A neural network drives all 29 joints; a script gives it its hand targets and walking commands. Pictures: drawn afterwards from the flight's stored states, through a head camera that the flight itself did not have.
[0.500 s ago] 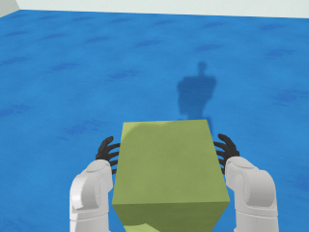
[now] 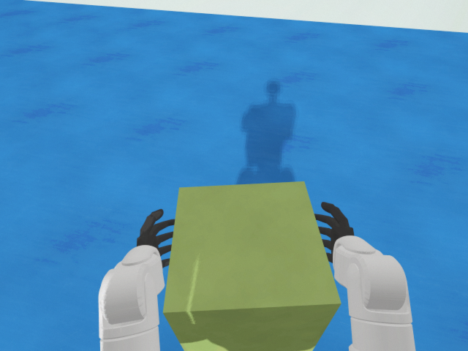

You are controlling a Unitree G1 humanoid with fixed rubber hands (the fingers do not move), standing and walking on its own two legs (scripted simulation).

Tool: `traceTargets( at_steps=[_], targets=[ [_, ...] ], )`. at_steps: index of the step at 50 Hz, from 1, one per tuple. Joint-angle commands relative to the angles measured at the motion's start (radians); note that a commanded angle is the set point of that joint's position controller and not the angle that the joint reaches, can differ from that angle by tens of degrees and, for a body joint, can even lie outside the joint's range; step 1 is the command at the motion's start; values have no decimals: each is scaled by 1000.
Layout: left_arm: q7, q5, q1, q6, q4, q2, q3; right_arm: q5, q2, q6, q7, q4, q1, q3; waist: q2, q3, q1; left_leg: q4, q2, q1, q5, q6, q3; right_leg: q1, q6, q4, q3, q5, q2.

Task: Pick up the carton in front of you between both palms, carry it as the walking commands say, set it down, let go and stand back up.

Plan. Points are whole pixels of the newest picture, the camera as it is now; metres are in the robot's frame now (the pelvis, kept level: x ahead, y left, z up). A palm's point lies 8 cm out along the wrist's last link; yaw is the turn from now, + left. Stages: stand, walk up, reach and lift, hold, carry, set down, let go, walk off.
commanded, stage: carry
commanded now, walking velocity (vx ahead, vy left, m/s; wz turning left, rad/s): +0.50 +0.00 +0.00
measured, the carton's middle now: (245, 275) +0.26 +0.00 +0.00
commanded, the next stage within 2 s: none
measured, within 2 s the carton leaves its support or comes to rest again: neither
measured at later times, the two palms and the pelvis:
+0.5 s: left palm (181, 120) +0.59 +0.13 +0.09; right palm (308, 114) +0.61 -0.17 +0.08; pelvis +0.33 -0.04 +0.00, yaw +4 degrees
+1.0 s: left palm (175, 60) +0.93 +0.18 +0.07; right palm (270, 56) +0.93 -0.12 +0.07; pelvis +0.66 +0.03 +0.00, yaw +0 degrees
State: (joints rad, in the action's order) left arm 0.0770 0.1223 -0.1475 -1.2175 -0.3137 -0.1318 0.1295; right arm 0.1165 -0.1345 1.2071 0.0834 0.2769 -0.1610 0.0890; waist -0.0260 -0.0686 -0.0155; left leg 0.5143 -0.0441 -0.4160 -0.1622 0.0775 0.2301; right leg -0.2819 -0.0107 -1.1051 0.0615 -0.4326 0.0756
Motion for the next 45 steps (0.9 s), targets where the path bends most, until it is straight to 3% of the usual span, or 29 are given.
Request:
traceTargets(
  at_steps=[1, 2, 4, 9, 15, 17, 19, 20, 21, 22, 23, 25, 26, 28, 31, 36, 41, 43, 44, 45],
  targets=[
    [-260, -420, -468, 28, -71, -964, -764, -418, -981, -29, -263, 103, -443, -702, 85, -315, 3, -260, -298, 518, 222, 64, -417, -356, 24, -71, -69, 104, 54],
    [-256, -417, -454, 39, -70, -978, -769, -425, -991, -38, -264, 112, -443, -708, 111, -320, 6, -280, -282, 492, 189, 46, -360, -328, 17, -17, -51, 144, 51],
    [-247, -405, -411, 59, -65, -991, -775, -430, -989, -50, -270, 123, -415, -714, 146, -312, 6, -320, -265, 467, 152, 47, -295, -316, 4, 77, -16, 182, 41],
    [-230, -390, -372, 73, -100, -966, -785, -433, -934, -57, -279, 154, -370, -717, 157, -225, 1, -358, -219, 511, 197, 54, -187, -380, -23, 363, 56, 309, 30],
    [-227, -408, -389, 22, -155, -855, -769, -406, -832, -18, -255, 183, -356, -689, 174, -117, -8, -335, -200, 524, 332, 32, -108, -309, 12, 578, 125, 420, -6],
    [-231, -410, -390, 1, -143, -827, -752, -397, -807, 1, -248, 177, -361, -682, 185, -107, -4, -276, -203, 532, 443, 12, -85, -229, 30, 623, 146, 414, -23],
    [-235, -408, -379, -12, -117, -812, -731, -397, -789, 18, -245, 178, -386, -683, 158, -182, 21, -34, -155, 470, 572, -29, -5, 37, 36, 685, 226, 356, -100],
    [-238, -405, -381, -16, -104, -809, -721, -398, -777, 25, -245, 177, -401, -683, 96, -252, 38, 163, -121, 329, 441, -57, 3, 257, 39, 678, 159, 297, -50],
    [-240, -391, -388, -18, -83, -789, -703, -408, -783, 37, -245, 187, -435, -694, -132, -345, 44, 477, -36, 65, 181, -101, -15, 478, 150, 744, -288, 166, 230],
    [-242, -396, -380, -14, -53, -814, -699, -408, -789, 41, -246, 183, -435, -703, -313, -364, 45, 683, 78, -178, -285, -109, -100, 585, 247, 877, -597, 244, 351],
    [-246, -408, -386, -12, -66, -844, -704, -407, -821, 33, -249, 163, -451, -704, -216, -341, 36, 802, 7, -240, -313, -77, -210, 557, 243, 858, -508, 361, 349],
    [-253, -419, -428, 5, -77, -915, -720, -413, -885, 13, -254, 157, -477, -714, -44, -311, 32, 747, -75, -230, -215, -46, -236, 423, 188, 837, -312, 489, 291],
    [-255, -425, -453, 13, -88, -936, -723, -415, -918, 4, -254, 149, -482, -717, -28, -298, 24, 661, -96, -194, -161, -48, -242, 359, 150, 864, -243, 453, 265],
    [-260, -436, -462, 24, -106, -956, -736, -410, -946, -14, -247, 147, -464, -724, -70, -297, 24, 567, -85, -157, -96, -59, -198, 314, 129, 907, -149, 387, 233],
    [-267, -445, -441, 28, -124, -938, -739, -393, -948, -28, -232, 155, -432, -726, -92, -261, 27, 408, -80, -201, -43, -86, -153, 327, 144, 954, -82, 368, 219],
    [-264, -435, -404, 11, -135, -871, -727, -385, -896, -12, -220, 173, -405, -720, -98, -180, 31, 149, -56, -235, 79, -104, -87, 387, 139, 940, 13, 534, 177],
    [-258, -403, -378, -6, -94, -839, -708, -395, -861, 17, -234, 154, -408, -714, -126, -102, 36, -13, -18, -162, 147, -66, -24, 424, 110, 896, 74, 703, 161],
    [-257, -398, -388, -9, -88, -839, -711, -401, -858, 21, -241, 144, -414, -709, -145, -132, 27, -47, 17, -4, 125, -47, 8, 407, 81, 781, 113, 863, 156],
    [-258, -400, -399, -10, -91, -839, -714, -400, -861, 20, -244, 130, -402, -702, -118, -183, 9, -89, 63, 170, 100, -43, 56, 355, 56, 630, 170, 902, 123],
    [-259, -402, -406, -11, -92, -839, -718, -398, -859, 19, -247, 117, -397, -692, -60, -256, -7, -82, 36, 389, 41, -40, 20, 225, 28, 437, 189, 780, 85]
  ],
)
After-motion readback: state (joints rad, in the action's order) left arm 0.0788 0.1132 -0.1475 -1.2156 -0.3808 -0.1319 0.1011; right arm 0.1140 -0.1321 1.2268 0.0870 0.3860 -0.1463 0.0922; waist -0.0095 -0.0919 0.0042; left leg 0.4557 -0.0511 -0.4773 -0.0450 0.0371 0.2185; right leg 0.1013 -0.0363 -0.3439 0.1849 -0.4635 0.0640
